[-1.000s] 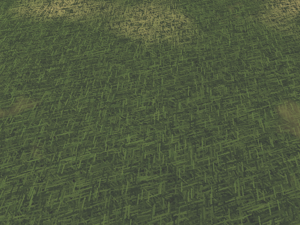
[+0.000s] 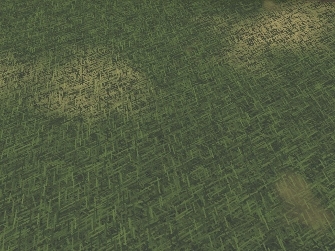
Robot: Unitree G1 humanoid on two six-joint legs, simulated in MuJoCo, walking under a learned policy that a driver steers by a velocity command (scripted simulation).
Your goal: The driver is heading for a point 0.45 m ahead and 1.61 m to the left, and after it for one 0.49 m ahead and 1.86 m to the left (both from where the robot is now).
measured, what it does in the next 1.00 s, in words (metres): walks ahead, turning left: left foot, then right foot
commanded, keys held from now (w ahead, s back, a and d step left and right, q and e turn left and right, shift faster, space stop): w+q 1.00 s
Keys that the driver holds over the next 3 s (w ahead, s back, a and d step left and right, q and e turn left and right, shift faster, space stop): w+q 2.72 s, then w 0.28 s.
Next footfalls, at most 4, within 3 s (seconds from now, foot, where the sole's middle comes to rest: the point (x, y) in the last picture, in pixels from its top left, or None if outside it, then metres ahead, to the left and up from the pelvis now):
0.28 left None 0.29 0.11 -0.78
0.80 right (168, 214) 0.65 0.06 -0.78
1.34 left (90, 200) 0.72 0.40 -0.78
1.88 right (66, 144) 1.03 0.57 -0.78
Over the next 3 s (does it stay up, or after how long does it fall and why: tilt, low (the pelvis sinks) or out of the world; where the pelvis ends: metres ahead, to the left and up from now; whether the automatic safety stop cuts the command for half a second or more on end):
stays up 0.95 1.07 -0.03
